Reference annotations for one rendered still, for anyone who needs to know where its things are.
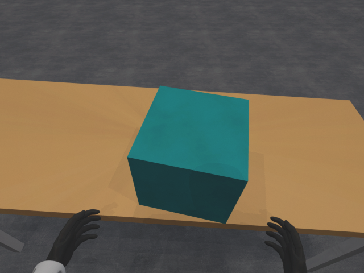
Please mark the carton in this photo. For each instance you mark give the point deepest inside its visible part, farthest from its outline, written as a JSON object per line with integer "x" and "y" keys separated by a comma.
{"x": 191, "y": 155}

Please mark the robot right hand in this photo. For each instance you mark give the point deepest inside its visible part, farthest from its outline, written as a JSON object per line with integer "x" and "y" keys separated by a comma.
{"x": 291, "y": 250}

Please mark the left robot forearm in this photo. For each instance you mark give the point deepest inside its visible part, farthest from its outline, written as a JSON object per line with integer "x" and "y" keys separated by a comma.
{"x": 49, "y": 266}

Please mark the robot left hand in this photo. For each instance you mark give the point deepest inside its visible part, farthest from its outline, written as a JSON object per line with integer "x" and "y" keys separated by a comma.
{"x": 71, "y": 236}

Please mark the table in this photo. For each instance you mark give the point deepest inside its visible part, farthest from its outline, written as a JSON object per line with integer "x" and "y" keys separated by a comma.
{"x": 64, "y": 148}

